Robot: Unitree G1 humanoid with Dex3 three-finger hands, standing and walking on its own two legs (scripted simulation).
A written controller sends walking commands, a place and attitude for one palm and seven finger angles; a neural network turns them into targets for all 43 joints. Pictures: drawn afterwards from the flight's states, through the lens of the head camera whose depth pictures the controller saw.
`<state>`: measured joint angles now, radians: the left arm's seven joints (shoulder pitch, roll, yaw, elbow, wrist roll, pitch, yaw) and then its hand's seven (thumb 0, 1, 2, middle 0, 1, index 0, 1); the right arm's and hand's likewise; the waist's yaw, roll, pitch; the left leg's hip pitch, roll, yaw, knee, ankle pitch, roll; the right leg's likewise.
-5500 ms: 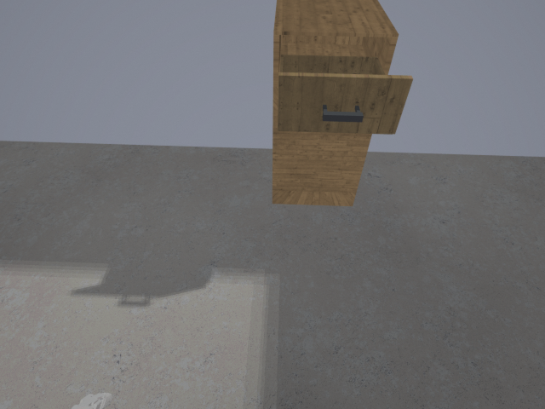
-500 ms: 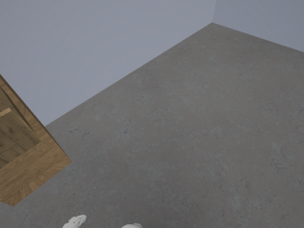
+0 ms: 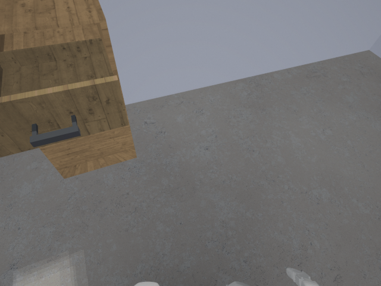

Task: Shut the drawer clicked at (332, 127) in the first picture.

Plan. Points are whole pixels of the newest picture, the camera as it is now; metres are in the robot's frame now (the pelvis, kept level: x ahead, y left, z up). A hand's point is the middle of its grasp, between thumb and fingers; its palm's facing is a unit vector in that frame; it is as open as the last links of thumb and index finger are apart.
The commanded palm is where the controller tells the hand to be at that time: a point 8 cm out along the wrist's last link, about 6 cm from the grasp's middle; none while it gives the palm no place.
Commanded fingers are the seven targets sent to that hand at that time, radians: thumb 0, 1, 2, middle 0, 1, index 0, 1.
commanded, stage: turn to face it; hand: left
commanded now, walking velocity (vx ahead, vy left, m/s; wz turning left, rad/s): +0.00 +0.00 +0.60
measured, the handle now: (55, 129) +0.44 +0.40 -0.02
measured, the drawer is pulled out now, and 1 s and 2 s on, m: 0.30 0.30 0.30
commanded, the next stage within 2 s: take the last steps up to it in 0.68 s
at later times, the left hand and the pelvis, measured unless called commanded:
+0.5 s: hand out of the picture +0.05 +0.19 -0.12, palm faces +0.30 -0.91 -0.30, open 7.4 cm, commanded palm none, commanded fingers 0.00 0.90 0.90 -0.20 -0.30 -0.20 -0.30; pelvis +0.00 -0.04 +0.01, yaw +18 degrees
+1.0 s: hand out of the picture -0.13 +0.20 -0.17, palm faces +0.49 -0.85 -0.19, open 7.4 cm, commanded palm none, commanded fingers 0.00 0.90 0.90 -0.20 -0.30 -0.20 -0.30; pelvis -0.04 +0.02 +0.02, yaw +26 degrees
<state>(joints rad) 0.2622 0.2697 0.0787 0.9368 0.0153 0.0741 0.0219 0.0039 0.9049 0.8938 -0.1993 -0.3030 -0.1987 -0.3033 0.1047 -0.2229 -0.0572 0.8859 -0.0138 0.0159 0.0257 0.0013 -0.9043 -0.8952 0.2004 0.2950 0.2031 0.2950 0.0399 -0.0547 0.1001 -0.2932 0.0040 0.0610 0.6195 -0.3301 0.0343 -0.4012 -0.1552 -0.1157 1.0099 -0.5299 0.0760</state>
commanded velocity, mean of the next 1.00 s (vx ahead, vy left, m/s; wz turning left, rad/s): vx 0.07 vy -0.01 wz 0.34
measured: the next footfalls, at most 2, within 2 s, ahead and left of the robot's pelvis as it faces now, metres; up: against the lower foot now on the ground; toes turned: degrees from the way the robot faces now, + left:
right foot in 0.38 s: +0.07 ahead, -0.13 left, +0.00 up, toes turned +11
left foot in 0.80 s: -0.03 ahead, +0.11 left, +0.00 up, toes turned +28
